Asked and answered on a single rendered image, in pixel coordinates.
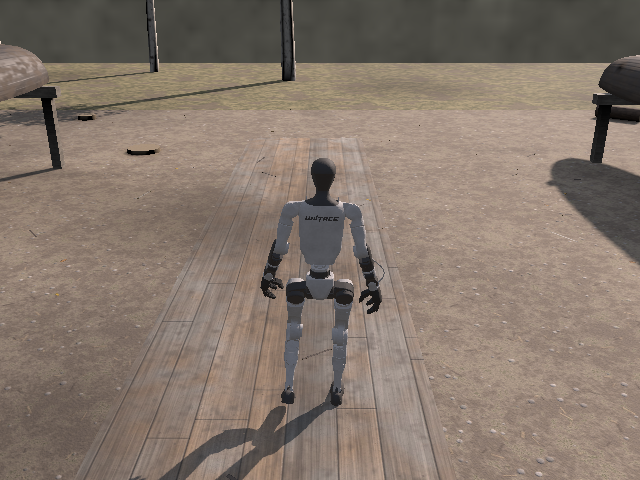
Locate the robot torso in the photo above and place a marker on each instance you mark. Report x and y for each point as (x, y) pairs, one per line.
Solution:
(321, 233)

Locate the robot right forearm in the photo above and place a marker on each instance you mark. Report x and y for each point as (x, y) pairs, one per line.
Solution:
(368, 270)

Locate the robot left upper arm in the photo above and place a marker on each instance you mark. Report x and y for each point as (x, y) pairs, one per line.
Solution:
(290, 210)

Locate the robot left forearm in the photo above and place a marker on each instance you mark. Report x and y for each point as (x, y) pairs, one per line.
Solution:
(272, 264)

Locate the robot left hand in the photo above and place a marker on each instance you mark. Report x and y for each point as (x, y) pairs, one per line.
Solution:
(265, 284)

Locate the robot right hand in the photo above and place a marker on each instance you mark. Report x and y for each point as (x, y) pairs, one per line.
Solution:
(376, 299)

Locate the robot left thigh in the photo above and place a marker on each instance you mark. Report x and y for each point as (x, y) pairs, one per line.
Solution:
(295, 298)

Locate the robot right upper arm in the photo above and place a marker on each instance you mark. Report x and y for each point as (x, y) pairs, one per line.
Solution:
(353, 212)

